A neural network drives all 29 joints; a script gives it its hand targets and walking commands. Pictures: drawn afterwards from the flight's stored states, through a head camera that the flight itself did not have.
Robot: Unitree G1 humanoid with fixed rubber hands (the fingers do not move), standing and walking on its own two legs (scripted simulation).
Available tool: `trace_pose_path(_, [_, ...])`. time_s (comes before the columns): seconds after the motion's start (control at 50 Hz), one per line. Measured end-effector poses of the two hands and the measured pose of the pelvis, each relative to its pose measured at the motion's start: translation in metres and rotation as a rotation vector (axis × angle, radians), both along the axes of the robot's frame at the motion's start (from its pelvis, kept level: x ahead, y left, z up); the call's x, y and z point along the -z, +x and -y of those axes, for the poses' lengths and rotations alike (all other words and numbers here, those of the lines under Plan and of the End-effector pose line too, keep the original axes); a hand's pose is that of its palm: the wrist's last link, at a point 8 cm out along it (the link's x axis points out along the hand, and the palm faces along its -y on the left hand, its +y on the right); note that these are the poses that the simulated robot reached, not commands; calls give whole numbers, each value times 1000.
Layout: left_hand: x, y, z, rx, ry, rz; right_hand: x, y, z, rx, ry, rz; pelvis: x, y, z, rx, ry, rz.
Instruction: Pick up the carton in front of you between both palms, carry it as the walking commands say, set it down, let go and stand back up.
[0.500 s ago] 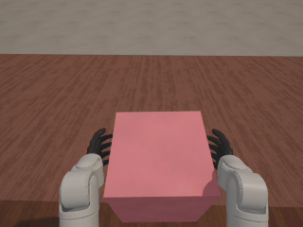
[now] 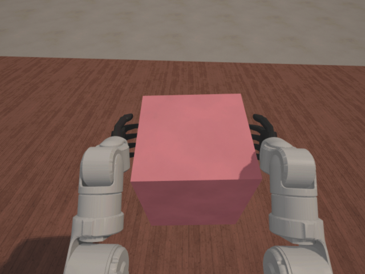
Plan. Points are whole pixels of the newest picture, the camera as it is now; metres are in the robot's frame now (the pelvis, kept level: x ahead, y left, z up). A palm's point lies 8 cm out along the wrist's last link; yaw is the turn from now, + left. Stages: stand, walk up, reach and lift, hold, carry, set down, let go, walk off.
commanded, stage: carry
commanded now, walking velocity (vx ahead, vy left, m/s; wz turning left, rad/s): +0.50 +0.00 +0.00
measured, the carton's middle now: (192, 164) +0.35 +0.00 +0.06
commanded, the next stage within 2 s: none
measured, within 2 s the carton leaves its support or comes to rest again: neither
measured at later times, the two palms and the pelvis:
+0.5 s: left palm (144, 62) +0.72 +0.16 +0.11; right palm (236, 65) +0.72 -0.14 +0.11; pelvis +0.35 +0.01 -0.03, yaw +2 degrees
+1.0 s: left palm (149, 40) +1.05 +0.19 +0.03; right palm (215, 41) +1.05 -0.11 +0.04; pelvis +0.69 +0.03 -0.09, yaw +0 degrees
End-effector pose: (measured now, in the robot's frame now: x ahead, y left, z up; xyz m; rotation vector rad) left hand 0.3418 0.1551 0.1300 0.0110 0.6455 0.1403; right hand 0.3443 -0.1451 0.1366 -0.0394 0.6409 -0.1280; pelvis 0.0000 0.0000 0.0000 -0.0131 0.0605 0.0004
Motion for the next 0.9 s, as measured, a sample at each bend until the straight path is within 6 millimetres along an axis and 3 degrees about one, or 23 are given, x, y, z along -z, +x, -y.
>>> trace_pose_path(0.06, [17, 56, -6, 36, -6, -59, 13, 48, -6, 20, -25, -59, 6, 36, -10, -2, 10, 1])
trace_pose_path(0.14, [32, 113, -8, 53, -11, -160, 32, 95, -8, 47, -12, -161, -5, 79, -22, 1, -6, -11])
trace_pose_path(0.34, [23, 254, -11, 16, -44, -99, 26, 236, -11, 80, 41, -98, -17, 211, -28, -3, -12, -57])
trace_pose_path(0.44, [17, 330, -5, -5, -44, -6, 22, 318, -5, 63, 54, -6, 5, 296, -18, -16, 20, -41])
trace_pose_path(0.52, [25, 389, -4, -33, 5, 37, 37, 391, -4, 11, 65, 35, 40, 364, -10, -30, 34, -13])
trace_pose_path(0.62, [56, 435, -15, -72, 2, -102, 65, 451, -15, -38, 43, -104, 38, 421, -1, -22, 34, -21])
trace_pose_path(0.7, [65, 478, -22, -101, -9, -130, 73, 502, -23, -52, 49, -134, 33, 467, 2, -27, 44, -35])
trace_pose_path(0.82, [62, 562, -31, -108, -18, -79, 73, 583, -31, -41, 68, -83, 36, 546, -5, -17, 39, -52])
trace_pose_path(0.9, [66, 627, -39, -93, -18, -33, 77, 643, -39, -28, 68, -37, 55, 612, -15, -5, 16, -41])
